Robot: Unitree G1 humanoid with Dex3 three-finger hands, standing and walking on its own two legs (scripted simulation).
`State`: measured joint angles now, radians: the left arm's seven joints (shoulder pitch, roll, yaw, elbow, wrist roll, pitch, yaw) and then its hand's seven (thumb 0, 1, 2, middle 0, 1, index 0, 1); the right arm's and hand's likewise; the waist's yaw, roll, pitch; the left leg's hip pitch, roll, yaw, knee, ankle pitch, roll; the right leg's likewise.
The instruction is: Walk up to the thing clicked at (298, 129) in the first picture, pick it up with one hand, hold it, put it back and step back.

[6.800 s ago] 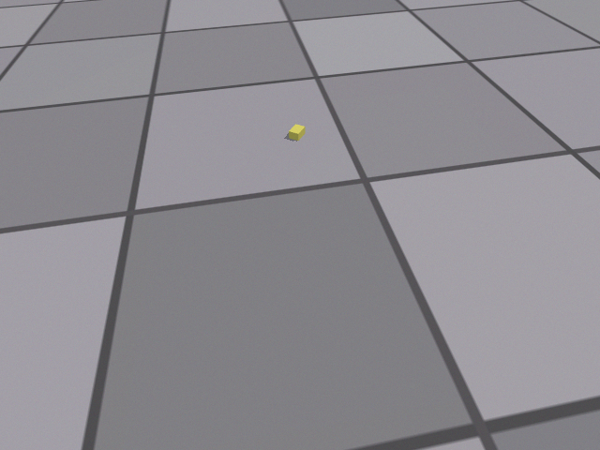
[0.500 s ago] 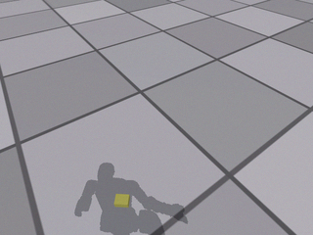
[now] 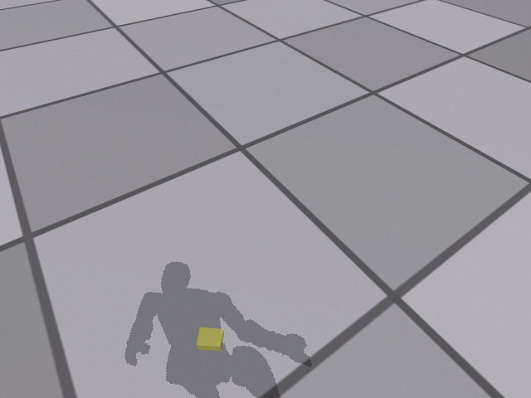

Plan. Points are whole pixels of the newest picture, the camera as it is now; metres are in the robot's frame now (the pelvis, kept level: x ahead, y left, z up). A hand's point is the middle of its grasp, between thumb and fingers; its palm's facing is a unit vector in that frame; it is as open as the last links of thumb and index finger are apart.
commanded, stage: walk up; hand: left
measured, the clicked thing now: (210, 339) +0.48 +0.22 -0.76
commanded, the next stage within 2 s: stand in 1.02 s
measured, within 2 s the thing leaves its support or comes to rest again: neither
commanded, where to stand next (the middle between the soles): +0.09 +0.00 m, yaw -2 degrees
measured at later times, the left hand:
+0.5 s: hand out of the picture +0.09 +0.26 -0.16, palm faces +0.01 -0.94 -0.33, open 7.4 cm
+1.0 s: hand out of the picture +0.11 +0.25 -0.16, palm faces +0.02 -0.94 -0.34, open 7.4 cm
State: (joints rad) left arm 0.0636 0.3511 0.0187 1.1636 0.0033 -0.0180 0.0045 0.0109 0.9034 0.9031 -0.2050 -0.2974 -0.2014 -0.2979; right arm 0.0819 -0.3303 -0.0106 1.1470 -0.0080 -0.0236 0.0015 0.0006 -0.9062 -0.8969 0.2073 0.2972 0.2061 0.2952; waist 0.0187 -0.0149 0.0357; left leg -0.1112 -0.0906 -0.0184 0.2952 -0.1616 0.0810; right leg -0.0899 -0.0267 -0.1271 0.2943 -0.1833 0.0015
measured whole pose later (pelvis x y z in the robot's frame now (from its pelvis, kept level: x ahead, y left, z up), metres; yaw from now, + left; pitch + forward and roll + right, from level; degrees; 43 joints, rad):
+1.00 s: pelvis +0.02 -0.01 +0.00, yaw +1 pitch -1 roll +0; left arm 0.07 0.35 0.03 1.13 0.01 -0.01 0.01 0.01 0.90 0.90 -0.20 -0.30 -0.20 -0.30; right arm 0.09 -0.33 -0.01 1.13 -0.01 -0.01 0.00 0.00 -0.91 -0.90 0.21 0.30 0.21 0.30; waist 0.01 -0.01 0.04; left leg -0.07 -0.09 -0.03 0.27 -0.18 0.07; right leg -0.05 -0.03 -0.14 0.29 -0.21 0.00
